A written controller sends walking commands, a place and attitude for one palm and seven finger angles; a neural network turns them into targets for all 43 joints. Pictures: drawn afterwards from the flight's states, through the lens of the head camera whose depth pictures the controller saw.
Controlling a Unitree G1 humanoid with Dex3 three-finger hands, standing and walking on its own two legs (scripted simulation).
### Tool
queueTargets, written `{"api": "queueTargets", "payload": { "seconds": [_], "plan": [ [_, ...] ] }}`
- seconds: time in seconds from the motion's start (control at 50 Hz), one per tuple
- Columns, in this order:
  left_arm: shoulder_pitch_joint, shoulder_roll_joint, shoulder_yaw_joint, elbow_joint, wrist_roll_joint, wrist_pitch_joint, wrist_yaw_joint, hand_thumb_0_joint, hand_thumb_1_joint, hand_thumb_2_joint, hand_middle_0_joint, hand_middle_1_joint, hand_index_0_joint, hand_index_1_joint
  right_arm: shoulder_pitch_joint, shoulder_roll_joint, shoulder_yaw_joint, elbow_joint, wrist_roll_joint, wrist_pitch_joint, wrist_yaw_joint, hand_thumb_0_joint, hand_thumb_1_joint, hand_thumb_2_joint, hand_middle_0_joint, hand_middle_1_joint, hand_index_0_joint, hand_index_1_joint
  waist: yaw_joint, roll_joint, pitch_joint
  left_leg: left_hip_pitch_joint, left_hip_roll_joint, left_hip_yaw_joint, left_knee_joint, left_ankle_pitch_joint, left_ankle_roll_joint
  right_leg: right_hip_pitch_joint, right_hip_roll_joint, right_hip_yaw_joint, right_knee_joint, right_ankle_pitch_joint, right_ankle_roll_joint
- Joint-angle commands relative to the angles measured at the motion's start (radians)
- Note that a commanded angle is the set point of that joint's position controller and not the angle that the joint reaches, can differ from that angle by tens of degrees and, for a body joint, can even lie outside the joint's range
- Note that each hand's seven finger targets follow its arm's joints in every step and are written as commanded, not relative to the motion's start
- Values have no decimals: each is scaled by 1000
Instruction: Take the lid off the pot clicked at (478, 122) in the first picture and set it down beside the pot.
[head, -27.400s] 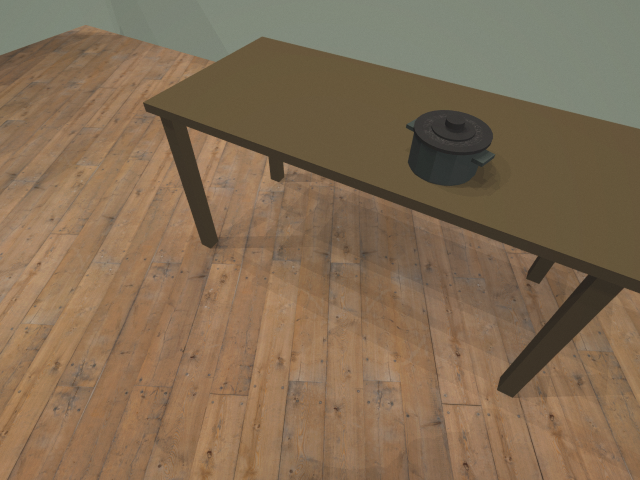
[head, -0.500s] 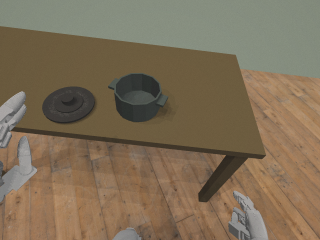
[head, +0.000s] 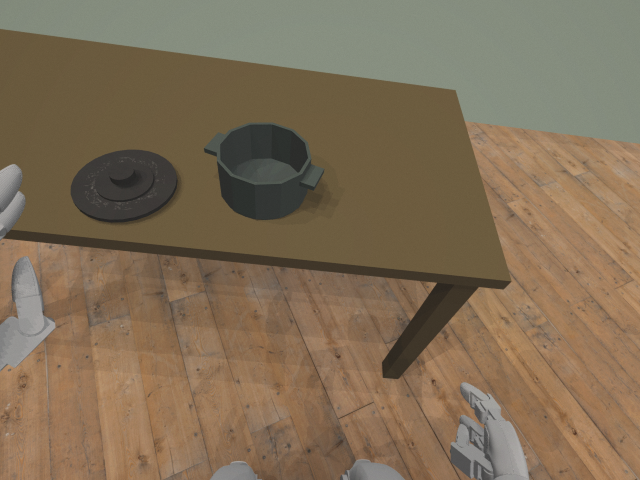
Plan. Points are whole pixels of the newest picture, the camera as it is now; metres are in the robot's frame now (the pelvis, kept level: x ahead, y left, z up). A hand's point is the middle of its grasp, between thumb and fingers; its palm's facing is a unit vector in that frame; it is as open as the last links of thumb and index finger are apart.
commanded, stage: step back with the hand held close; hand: left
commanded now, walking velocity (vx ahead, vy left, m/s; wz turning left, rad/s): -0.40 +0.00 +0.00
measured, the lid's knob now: (122, 174) +0.60 +0.38 -0.06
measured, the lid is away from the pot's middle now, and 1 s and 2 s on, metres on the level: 0.26 0.26 0.26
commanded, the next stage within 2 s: stop stepping back and stand still in 0.20 s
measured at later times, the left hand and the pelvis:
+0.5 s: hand out of the picture +0.10 +0.21 +0.17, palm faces +0.26 -0.84 -0.47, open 7.5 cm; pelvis -0.10 -0.01 +0.00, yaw -1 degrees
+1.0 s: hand out of the picture +0.04 +0.24 +0.18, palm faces +0.37 -0.82 -0.43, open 7.4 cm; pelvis -0.14 +0.00 +0.01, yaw +2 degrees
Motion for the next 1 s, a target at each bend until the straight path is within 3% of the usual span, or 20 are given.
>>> {"api": "queueTargets", "payload": {
  "seconds": [0.0,0.06,0.1,0.14,0.2,0.26,0.28,0.3,0.32,0.34,0.38,0.46,0.5,0.56,0.68,0.74,0.78,0.86,0.94,0.98],
  "plan": [
    [63,105,91,-288,-2,-48,3,0,900,900,-200,-300,-200,-300,-20,-167,-54,-137,9,-72,16,0,-900,-900,200,300,200,300,31,338,-252,272,237,-168,-172,590,103,101,-31,-8,-223,80,-6],
    [65,128,94,-266,6,-49,-9,0,900,900,-200,-300,-200,-300,-34,-184,-46,-150,18,-86,11,0,-900,-900,200,300,200,300,37,268,-228,150,195,-146,-127,222,60,277,-33,-63,-446,330,0],
    [57,149,111,-218,15,-57,-16,0,900,900,-200,-300,-200,-300,-27,-179,-40,-154,26,-78,4,0,-900,-900,200,300,200,300,26,72,-189,48,101,-75,-19,-107,29,300,-112,-44,-530,431,-25],
    [64,157,104,-171,1,-53,-9,0,900,900,-200,-300,-200,-300,-11,-171,-82,-147,50,-58,-6,0,-900,-900,200,300,200,300,13,-250,-206,48,-68,-5,405,-271,-25,104,-407,284,-641,384,-178],
    [64,111,83,-117,6,-31,6,0,900,900,-200,-300,-200,-300,-75,-97,-25,-140,30,-15,-15,0,-900,-900,200,300,200,300,-5,-104,-159,-23,-18,-68,450,-292,-14,134,-362,164,-492,693,-181],
    [23,117,79,-130,5,-47,24,0,900,900,-200,-300,-200,-300,-68,-127,-20,-136,34,-13,-34,0,-900,-900,200,300,200,300,-10,-125,-113,27,-21,-23,93,-234,-2,172,-301,99,-450,617,-118],
    [-235,-83,-354,740,115,140,-117,0,900,900,-200,-300,-200,-300,-2,-269,-74,166,9,-39,28,0,-900,-900,200,300,200,300,-67,-59,-99,64,18,-72,64,-76,-5,19,-343,44,-308,662,-69],
    [-224,187,99,-401,-14,-34,-23,0,900,900,-200,-300,-200,-300,-87,-165,-66,-210,56,-27,-5,0,-900,-900,200,300,200,300,3,20,-133,156,69,-86,-183,-102,40,122,-202,11,-336,426,-28],
    [-15,247,158,-269,5,-62,10,0,900,900,-200,-300,-200,-300,-43,-187,-52,-166,45,-48,-37,0,-900,-900,200,300,200,300,-7,71,-120,138,137,-163,-315,-48,103,109,-136,-2,-214,296,-29],
    [107,160,118,-283,-2,-51,16,0,900,900,-200,-300,-200,-300,-32,-185,-58,-183,40,-62,-23,0,-900,-900,200,300,200,300,12,246,-180,259,228,-244,-321,182,138,20,-19,-56,-72,145,0],
    [74,195,131,-471,-10,-49,15,0,900,900,-200,-300,-200,-300,-46,-171,-53,-176,11,-87,-10,0,-900,-900,200,300,200,300,-4,514,-189,219,284,-344,-340,149,204,-49,-13,31,190,-74,8],
    [134,157,133,-347,19,4,48,0,900,900,-200,-300,-200,-300,-2,-176,-50,-144,35,-86,14,0,-900,-900,200,300,200,300,19,322,-140,104,166,-105,-156,33,90,188,-45,-3,-204,102,-10],
    [91,150,119,-210,30,1,37,0,900,900,-200,-300,-200,-300,0,-184,-41,-162,43,-66,3,0,-900,-900,200,300,200,300,16,95,-119,-27,74,-58,-9,-231,57,371,-48,-38,-415,280,-9],
    [19,144,96,-42,16,-5,14,0,900,900,-200,-300,-200,-300,12,-204,-75,-140,41,-37,-12,0,-900,-900,200,300,200,300,3,-270,-53,22,-87,-22,512,-219,19,14,-329,431,-751,-167,-161],
    [-65,95,15,-62,34,-8,12,0,900,900,-200,-300,-200,-300,-70,-168,-19,-142,34,-15,-38,0,-900,-900,200,300,200,300,-6,-52,-2,205,-29,6,-97,-186,66,-20,-226,138,-585,-112,-98],
    [-31,129,39,-202,36,-25,30,0,900,900,-200,-300,-200,-300,-48,-197,-24,-176,26,-62,-35,0,-900,-900,200,300,200,300,17,303,-87,180,175,-282,-401,-221,158,112,31,-61,-151,61,-6],
    [-8,148,67,-223,38,-10,29,0,900,900,-200,-300,-200,-300,-46,-162,-18,-161,18,-77,-25,0,-900,-900,200,300,200,300,17,328,-51,61,195,-341,-459,-269,181,134,5,2,-37,45,-4],
    [45,121,51,-185,40,2,39,0,900,900,-200,-300,-200,-300,-19,-183,-13,-134,30,-88,-11,0,-900,-900,200,300,200,300,37,155,-80,114,97,-139,-236,42,96,336,-20,-24,-491,266,-11],
    [7,100,38,-97,32,-15,29,0,900,900,-200,-300,-200,-300,-16,-183,-33,-118,21,-74,-21,0,-900,-900,200,300,200,300,10,0,-69,154,-39,-53,-86,-146,44,230,-167,258,-664,92,-88],
    [26,93,31,-73,28,-9,26,0,900,900,-200,-300,-200,-300,-17,-175,-32,-115,21,-55,-19,0,-900,-900,200,300,200,300,4,-38,-69,185,-40,-51,-65,-89,43,210,-201,273,-695,107,-108]
  ]
}}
